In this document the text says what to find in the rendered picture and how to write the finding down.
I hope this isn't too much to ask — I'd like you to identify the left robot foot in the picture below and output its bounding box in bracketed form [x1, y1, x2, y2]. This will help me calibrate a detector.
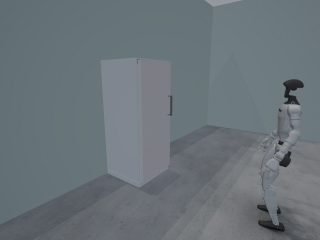
[258, 220, 285, 232]

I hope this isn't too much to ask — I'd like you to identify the robot left forearm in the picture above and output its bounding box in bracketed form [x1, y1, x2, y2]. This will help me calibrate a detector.
[273, 131, 299, 162]

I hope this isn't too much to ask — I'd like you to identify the robot left hand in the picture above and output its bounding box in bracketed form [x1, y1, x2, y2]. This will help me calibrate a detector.
[258, 158, 280, 180]

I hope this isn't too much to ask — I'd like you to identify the left robot upper arm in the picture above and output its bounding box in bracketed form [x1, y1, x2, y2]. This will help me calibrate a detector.
[287, 105, 301, 138]

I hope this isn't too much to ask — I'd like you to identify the humanoid robot head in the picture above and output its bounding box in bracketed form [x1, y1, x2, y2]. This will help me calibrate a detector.
[283, 79, 304, 105]

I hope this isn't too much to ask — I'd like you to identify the robot right hand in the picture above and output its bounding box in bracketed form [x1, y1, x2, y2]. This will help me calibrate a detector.
[257, 137, 273, 153]

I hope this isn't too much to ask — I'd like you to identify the robot right forearm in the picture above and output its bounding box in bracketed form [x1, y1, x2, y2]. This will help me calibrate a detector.
[268, 128, 278, 141]

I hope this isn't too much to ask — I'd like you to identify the handle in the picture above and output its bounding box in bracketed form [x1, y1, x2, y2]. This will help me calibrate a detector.
[167, 95, 173, 116]

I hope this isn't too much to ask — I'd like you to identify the fridge door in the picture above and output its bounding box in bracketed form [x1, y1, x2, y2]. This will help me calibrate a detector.
[137, 59, 171, 181]

